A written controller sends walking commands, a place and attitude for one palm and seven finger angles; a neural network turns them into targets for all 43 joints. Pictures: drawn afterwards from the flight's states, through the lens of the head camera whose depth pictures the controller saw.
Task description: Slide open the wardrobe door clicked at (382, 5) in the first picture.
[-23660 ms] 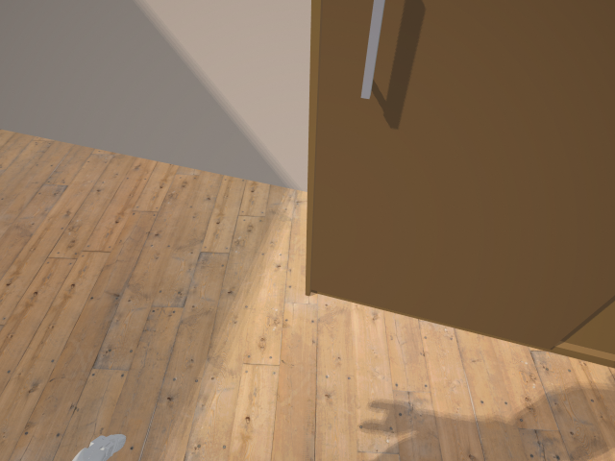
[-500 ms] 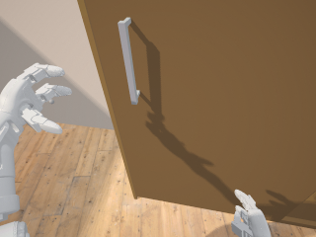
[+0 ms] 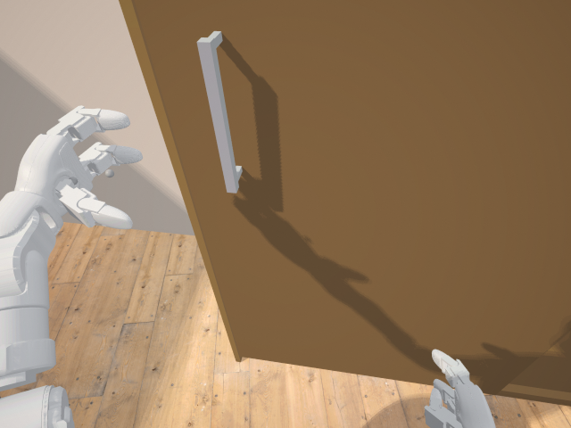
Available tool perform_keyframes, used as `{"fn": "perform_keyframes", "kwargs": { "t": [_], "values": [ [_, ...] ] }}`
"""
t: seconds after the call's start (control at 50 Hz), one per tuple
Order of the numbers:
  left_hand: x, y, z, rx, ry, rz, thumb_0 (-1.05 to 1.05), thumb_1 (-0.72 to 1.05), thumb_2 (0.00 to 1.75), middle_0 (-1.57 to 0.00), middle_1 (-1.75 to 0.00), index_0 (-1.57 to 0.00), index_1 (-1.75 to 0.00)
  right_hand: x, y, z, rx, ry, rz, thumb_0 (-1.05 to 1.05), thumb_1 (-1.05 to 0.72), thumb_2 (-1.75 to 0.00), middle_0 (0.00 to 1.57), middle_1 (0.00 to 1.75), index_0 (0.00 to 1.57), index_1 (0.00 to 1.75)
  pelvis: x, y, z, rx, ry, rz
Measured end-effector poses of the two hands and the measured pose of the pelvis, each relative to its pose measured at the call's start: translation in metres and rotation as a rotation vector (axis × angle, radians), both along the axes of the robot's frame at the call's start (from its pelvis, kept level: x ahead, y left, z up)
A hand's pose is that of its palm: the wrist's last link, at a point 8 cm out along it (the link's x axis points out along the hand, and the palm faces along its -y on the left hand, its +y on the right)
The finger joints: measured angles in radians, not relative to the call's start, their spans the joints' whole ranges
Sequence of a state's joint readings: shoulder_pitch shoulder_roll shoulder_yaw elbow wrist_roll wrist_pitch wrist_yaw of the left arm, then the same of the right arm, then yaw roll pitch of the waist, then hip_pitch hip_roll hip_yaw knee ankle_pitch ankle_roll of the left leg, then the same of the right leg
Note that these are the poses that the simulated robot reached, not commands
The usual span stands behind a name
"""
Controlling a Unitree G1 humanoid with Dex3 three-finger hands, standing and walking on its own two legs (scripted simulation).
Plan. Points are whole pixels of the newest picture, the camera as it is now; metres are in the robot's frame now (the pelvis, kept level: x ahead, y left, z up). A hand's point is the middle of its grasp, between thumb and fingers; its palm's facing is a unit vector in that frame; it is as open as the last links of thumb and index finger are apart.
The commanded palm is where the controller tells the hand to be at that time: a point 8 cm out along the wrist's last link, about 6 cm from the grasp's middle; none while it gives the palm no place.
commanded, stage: move the hooked fingers beside the handle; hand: left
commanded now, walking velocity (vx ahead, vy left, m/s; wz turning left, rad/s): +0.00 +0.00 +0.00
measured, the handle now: (225, 120) +0.48 +0.15 +0.22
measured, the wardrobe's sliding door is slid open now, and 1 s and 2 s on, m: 0.00 0.00 0.00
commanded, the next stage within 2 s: none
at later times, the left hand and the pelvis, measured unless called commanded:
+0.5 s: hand (138, 152) +0.38 +0.24 +0.23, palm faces +0.03 -1.00 -0.04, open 14.0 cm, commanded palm +0.35 +0.28 +0.23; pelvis +0.00 +0.00 +0.00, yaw -1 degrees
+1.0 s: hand (163, 137) +0.42 +0.22 +0.23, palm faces +0.02 -1.00 -0.01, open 14.0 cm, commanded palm +0.38 +0.27 +0.23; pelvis +0.00 +0.00 +0.00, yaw -2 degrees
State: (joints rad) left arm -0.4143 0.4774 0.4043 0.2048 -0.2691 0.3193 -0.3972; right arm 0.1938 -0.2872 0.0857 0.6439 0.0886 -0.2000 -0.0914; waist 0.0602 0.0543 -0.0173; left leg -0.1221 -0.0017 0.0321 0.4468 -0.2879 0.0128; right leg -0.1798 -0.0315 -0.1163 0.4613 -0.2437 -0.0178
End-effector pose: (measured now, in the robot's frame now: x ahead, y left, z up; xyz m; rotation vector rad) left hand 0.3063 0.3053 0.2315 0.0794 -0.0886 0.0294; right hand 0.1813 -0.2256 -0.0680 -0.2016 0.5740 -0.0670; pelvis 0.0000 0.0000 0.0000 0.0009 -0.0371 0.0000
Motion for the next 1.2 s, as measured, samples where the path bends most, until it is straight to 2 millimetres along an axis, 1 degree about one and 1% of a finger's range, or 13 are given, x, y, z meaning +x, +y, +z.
{"fn": "perform_keyframes", "kwargs": {
  "t": [0.14,0.22,0.36,0.54,0.68,0.76,0.82,0.9,0.98,1.1,1.2],
  "values": [
    [0.015,-0.004,0.005,-0.009,0.009,-0.007,-0.02,-0.5,0.3,-0.31,-1.2,-0.3,-1.2,0.002,0.005,0.002,0.014,-0.015,-0.006,0.01,-0.91,-0.9,0.21,0.3,0.2,0.3,0.0,0.0,0.0,0.001,0.005,0.0],
    [0.024,-0.008,0.003,-0.019,0.032,-0.018,-0.02,-0.5,0.3,-0.31,-1.2,-0.3,-1.2,-0.001,0.004,-0.001,0.017,0.0,-0.013,0.01,-0.91,-0.9,0.21,0.3,0.2,0.3,-0.001,0.001,0.0,0.002,0.012,0.0],
    [0.035,-0.016,-0.001,-0.031,0.026,-0.025,-0.02,-0.5,0.3,-0.31,-1.2,-0.3,-1.2,-0.014,-0.002,-0.006,0.007,0.039,-0.038,0.01,-0.91,-0.9,0.21,0.3,0.2,0.3,-0.001,0.002,0.0,0.002,0.018,-0.006],
    [0.052,-0.015,-0.004,-0.036,0.057,-0.002,-0.02,-0.5,0.3,-0.31,-1.2,-0.3,-1.2,-0.035,-0.014,-0.012,-0.015,0.097,-0.086,0.01,-0.91,-0.9,0.21,0.3,0.2,0.3,-0.002,0.001,0.0,0.001,0.027,-0.008],
    [0.068,-0.026,-0.001,-0.048,0.043,-0.033,-0.02,-0.5,0.3,-0.31,-1.2,-0.3,-1.2,-0.049,-0.02,-0.017,-0.026,0.138,-0.116,0.01,-0.91,-0.9,0.21,0.3,0.2,0.3,-0.001,0.002,0.001,0.001,0.036,-0.012],
    [0.075,-0.031,0.002,-0.05,0.033,-0.037,-0.02,-0.5,0.3,-0.31,-1.2,-0.3,-1.2,-0.054,-0.022,-0.018,-0.02,0.145,-0.132,0.01,-0.91,-0.9,0.21,0.3,0.2,0.3,0.001,0.003,0.001,0.002,0.04,-0.017],
    [0.079,-0.034,0.0,-0.052,0.046,-0.038,-0.02,-0.5,0.3,-0.31,-1.2,-0.3,-1.2,-0.057,-0.022,-0.019,-0.016,0.154,-0.139,0.01,-0.91,-0.9,0.21,0.3,0.2,0.3,0.001,0.003,0.001,0.002,0.042,-0.021],
    [0.084,-0.038,-0.004,-0.056,0.063,-0.034,-0.02,-0.5,0.3,-0.31,-1.2,-0.3,-1.2,-0.06,-0.023,-0.021,-0.014,0.168,-0.144,0.01,-0.91,-0.9,0.21,0.3,0.2,0.3,0.001,0.003,0.001,0.002,0.046,-0.023],
    [0.087,-0.035,-0.006,-0.068,0.059,-0.017,-0.02,-0.5,0.3,-0.31,-1.2,-0.3,-1.2,-0.064,-0.024,-0.022,-0.017,0.181,-0.15,0.01,-0.91,-0.9,0.21,0.3,0.2,0.3,0.002,0.002,0.001,0.002,0.049,-0.025],
    [0.084,-0.031,0.003,-0.05,0.024,-0.018,-0.02,-0.5,0.3,-0.31,-1.2,-0.3,-1.2,-0.066,-0.026,-0.021,-0.017,0.182,-0.156,0.01,-0.91,-0.9,0.21,0.3,0.2,0.3,0.003,0.002,0.002,0.001,0.045,-0.027],
    [0.08,-0.03,-0.002,-0.054,0.052,-0.028,-0.02,-0.5,0.3,-0.31,-1.2,-0.3,-1.2,-0.064,-0.027,-0.021,-0.016,0.18,-0.153,0.01,-0.91,-0.9,0.21,0.3,0.2,0.3,0.003,0.003,0.002,0.001,0.044,-0.027]
  ]
}}
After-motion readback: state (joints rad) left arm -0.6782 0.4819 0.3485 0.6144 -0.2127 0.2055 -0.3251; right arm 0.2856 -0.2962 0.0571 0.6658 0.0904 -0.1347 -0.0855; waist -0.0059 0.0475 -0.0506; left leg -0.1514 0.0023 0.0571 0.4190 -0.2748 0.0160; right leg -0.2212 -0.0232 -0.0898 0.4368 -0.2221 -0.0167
